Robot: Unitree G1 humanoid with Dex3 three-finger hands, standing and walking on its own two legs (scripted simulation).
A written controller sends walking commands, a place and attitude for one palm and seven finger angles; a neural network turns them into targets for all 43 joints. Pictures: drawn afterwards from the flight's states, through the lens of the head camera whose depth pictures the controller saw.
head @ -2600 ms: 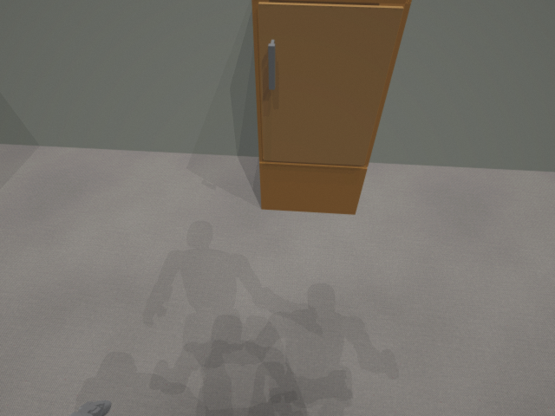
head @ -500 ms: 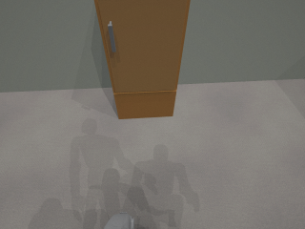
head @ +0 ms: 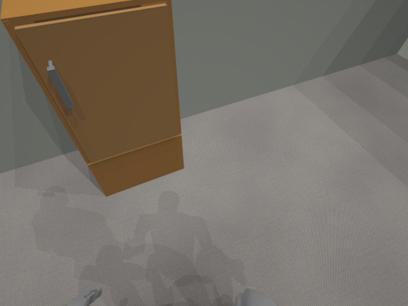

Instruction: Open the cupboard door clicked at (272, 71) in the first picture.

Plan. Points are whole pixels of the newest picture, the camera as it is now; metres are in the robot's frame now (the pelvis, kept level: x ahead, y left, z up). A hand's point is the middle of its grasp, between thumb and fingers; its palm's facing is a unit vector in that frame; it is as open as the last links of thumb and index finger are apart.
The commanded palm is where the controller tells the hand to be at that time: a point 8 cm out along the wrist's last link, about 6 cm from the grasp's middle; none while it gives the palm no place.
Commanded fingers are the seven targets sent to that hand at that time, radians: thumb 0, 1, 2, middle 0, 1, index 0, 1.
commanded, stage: turn to face it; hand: left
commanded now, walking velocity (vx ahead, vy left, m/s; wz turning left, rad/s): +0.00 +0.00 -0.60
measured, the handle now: (60, 85) +0.71 +0.49 -0.01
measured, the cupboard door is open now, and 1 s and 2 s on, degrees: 0 0 0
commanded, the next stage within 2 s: take the last steps up to it in 1.02 s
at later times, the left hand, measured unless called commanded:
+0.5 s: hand (128, 299) +0.16 +0.18 -0.18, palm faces +0.07 -0.99 -0.13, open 7.4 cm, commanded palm none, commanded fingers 0.00 0.90 0.90 -0.20 -0.30 -0.20 -0.30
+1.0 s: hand out of the picture +0.04 +0.18 -0.15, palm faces +0.37 -0.89 -0.28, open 7.4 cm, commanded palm none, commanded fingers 0.00 0.90 0.90 -0.20 -0.30 -0.20 -0.30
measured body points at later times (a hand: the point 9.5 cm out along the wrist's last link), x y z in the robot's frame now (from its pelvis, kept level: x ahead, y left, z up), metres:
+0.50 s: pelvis +0.07 +0.01 -0.01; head +0.09 +0.04 +0.44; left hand +0.16 +0.23 -0.17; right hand +0.08 -0.21 -0.15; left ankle +0.08 +0.11 -0.74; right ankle +0.05 -0.12 -0.69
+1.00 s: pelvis +0.04 -0.04 +0.00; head +0.07 -0.05 +0.45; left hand +0.02 +0.23 -0.13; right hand +0.23 -0.26 -0.14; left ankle +0.00 +0.09 -0.67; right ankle +0.09 -0.14 -0.74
